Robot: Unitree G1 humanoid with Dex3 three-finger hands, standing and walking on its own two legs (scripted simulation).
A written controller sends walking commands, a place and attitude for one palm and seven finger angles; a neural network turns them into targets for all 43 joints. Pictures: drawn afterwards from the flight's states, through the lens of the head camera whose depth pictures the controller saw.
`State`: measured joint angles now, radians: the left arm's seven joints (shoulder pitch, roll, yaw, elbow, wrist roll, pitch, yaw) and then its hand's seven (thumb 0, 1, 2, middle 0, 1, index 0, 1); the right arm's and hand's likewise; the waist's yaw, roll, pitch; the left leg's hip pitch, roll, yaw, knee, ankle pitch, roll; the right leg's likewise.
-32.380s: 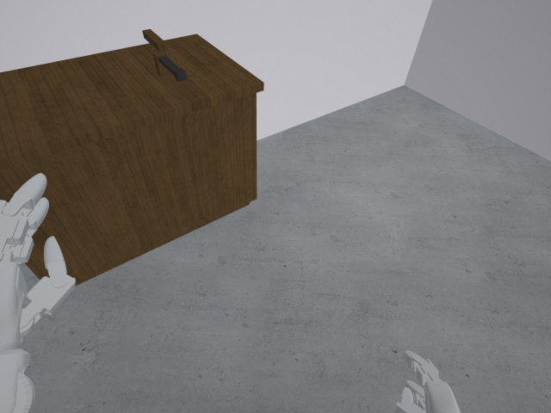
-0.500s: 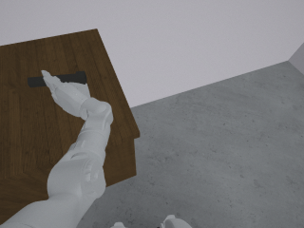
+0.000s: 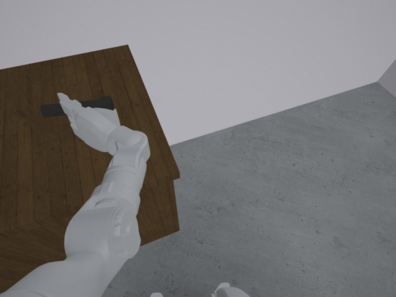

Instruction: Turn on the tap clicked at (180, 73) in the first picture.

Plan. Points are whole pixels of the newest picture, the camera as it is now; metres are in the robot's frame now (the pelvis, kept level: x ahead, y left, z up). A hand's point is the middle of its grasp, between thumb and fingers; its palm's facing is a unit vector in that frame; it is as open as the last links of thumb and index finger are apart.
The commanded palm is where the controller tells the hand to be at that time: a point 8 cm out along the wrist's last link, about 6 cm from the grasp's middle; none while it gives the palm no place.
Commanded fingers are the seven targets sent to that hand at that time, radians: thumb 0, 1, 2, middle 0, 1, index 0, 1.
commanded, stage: lift the hand up off the lever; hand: left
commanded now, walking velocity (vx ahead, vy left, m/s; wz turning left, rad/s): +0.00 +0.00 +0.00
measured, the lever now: (106, 104) +0.55 +0.18 +0.04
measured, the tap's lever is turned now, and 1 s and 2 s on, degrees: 78 78 78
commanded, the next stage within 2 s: draw the hand back beside the body in 1.38 s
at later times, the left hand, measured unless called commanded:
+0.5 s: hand (111, 112) +0.48 +0.15 +0.09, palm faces +0.79 -0.59 -0.14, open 7.8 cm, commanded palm +0.42 +0.17 +0.10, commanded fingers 0.00 0.90 0.90 -0.15 -0.15 -0.15 -0.15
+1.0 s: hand (104, 107) +0.47 +0.16 +0.11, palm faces +0.79 -0.60 -0.14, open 7.8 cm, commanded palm +0.42 +0.17 +0.12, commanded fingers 0.00 0.90 0.90 -0.15 -0.15 -0.15 -0.15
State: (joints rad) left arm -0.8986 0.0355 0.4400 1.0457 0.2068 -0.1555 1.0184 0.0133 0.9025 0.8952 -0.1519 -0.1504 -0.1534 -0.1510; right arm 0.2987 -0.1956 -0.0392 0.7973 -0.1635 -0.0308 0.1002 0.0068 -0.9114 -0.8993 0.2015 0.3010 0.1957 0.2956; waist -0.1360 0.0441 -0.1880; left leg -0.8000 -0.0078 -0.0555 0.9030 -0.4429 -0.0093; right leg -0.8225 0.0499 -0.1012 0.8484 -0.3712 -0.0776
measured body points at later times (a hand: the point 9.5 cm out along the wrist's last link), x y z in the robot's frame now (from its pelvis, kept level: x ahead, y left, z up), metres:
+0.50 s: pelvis +0.00 -0.01 +0.01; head +0.06 -0.01 +0.45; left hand +0.43 +0.18 +0.10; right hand +0.05 -0.25 -0.13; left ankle -0.01 +0.12 -0.69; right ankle +0.01 -0.07 -0.69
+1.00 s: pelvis +0.01 +0.00 +0.02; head +0.06 +0.00 +0.46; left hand +0.43 +0.19 +0.12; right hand +0.06 -0.25 -0.12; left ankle -0.01 +0.12 -0.69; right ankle +0.01 -0.07 -0.69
